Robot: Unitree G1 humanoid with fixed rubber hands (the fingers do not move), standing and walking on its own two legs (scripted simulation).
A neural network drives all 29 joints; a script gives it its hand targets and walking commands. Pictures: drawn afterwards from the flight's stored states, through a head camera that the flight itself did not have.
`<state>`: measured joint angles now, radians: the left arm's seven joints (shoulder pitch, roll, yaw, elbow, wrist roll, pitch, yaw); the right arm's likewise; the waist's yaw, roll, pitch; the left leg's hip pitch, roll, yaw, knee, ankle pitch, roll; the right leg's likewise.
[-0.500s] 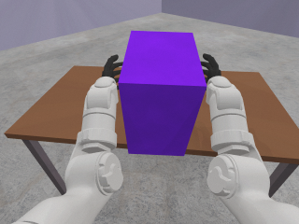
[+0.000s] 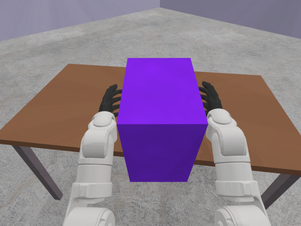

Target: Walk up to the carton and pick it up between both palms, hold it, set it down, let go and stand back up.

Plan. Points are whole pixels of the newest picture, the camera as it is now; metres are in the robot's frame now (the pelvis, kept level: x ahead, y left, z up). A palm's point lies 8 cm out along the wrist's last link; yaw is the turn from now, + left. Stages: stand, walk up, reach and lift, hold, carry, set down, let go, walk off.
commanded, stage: hold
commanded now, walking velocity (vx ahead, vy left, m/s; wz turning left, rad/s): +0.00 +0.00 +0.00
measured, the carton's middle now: (158, 123) +0.39 +0.02 +0.10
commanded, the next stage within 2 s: none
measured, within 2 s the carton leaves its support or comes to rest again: neither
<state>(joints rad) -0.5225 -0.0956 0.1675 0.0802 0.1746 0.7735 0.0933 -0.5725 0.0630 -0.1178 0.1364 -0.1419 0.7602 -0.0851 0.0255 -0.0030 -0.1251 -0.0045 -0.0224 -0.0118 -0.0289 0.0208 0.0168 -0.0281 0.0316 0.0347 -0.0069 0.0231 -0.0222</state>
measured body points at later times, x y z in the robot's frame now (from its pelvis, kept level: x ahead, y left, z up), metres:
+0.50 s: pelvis -0.04 +0.00 -0.01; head -0.09 -0.01 +0.44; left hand +0.38 +0.14 +0.23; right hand +0.38 -0.13 +0.24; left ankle +0.00 +0.11 -0.76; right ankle +0.01 -0.10 -0.76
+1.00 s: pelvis -0.02 +0.00 +0.00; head -0.06 +0.00 +0.45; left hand +0.34 +0.15 +0.16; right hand +0.36 -0.11 +0.18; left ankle +0.00 +0.11 -0.76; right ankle +0.01 -0.10 -0.76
